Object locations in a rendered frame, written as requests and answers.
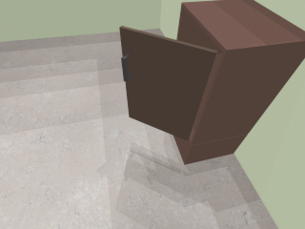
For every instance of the cupboard door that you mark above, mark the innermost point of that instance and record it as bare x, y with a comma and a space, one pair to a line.
169, 78

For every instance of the handle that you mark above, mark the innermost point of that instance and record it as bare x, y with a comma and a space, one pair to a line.
125, 68

